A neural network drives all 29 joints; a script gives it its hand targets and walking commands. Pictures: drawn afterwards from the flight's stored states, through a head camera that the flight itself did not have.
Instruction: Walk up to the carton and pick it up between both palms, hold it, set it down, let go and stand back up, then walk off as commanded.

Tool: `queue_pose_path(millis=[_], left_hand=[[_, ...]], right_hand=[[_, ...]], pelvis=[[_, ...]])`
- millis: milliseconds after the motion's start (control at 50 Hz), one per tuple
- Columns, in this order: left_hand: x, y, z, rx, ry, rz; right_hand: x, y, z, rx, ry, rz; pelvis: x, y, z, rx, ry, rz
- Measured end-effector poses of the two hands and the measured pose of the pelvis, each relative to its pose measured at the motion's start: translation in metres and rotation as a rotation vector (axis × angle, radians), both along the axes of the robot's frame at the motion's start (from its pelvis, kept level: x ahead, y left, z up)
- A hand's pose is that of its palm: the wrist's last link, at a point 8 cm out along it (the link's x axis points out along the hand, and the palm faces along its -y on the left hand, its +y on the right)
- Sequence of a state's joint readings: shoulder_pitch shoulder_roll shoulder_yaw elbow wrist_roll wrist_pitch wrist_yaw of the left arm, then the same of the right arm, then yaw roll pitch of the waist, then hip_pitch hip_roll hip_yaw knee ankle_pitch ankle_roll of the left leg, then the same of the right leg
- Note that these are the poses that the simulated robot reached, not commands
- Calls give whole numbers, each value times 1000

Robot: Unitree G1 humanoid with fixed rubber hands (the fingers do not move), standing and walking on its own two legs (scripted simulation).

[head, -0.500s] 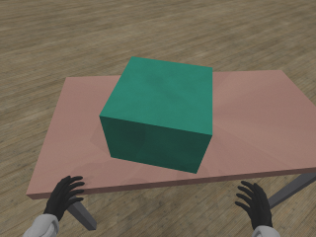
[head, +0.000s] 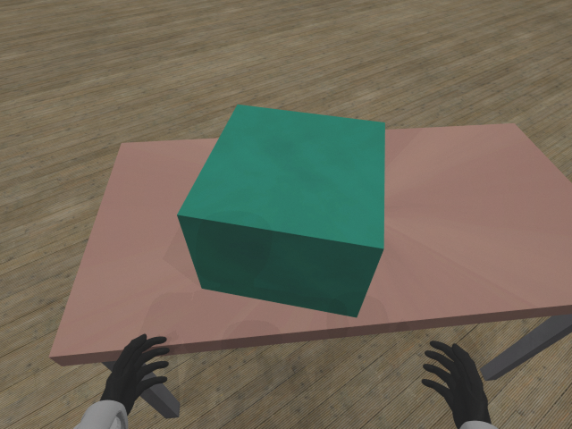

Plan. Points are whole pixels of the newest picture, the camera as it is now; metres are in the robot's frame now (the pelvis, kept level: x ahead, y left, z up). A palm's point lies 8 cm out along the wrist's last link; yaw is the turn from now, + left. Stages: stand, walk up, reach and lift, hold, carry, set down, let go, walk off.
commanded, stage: set down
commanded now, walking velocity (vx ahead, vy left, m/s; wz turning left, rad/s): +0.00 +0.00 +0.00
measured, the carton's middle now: (293, 205) +0.52 -0.04 -0.01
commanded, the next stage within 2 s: let go in 1.20 s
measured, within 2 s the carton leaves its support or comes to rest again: neither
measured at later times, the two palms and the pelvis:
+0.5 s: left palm (141, 408) +0.20 +0.21 -0.07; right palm out of the picture +0.13 -0.23 -0.06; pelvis +0.00 +0.00 +0.00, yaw +0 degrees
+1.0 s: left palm (153, 408) +0.20 +0.20 -0.08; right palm out of the picture +0.12 -0.24 -0.07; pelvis +0.00 -0.01 +0.00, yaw +0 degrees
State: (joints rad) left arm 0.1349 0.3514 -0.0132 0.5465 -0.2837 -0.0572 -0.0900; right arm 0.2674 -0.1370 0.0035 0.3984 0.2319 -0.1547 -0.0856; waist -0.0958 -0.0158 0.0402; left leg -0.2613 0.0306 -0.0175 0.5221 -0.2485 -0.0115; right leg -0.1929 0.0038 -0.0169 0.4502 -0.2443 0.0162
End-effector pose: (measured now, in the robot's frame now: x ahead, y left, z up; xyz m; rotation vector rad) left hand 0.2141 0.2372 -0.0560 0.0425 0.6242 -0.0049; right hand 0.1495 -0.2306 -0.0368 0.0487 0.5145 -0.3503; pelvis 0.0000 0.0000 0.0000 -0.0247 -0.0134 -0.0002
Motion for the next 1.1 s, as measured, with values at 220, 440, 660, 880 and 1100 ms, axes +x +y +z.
queue_pose_path(millis=[220,440,660,880,1100], left_hand=[[-7,-12,-8,8,58,14],[-14,-23,-15,32,113,19],[-18,-29,-19,57,153,25],[-16,-35,-21,74,169,29],[-15,-41,-23,74,176,21]], right_hand=[[-7,1,-9,-5,42,39],[-16,1,-18,-8,89,76],[-23,1,-26,-9,137,112],[-25,-4,-31,-10,162,139],[-25,-10,-31,-24,167,152]], pelvis=[[-1,-1,0,2,-1,0],[-3,-3,1,5,-3,0],[-2,-5,1,7,-3,0],[1,-7,1,10,2,0],[3,-9,2,12,5,0]])
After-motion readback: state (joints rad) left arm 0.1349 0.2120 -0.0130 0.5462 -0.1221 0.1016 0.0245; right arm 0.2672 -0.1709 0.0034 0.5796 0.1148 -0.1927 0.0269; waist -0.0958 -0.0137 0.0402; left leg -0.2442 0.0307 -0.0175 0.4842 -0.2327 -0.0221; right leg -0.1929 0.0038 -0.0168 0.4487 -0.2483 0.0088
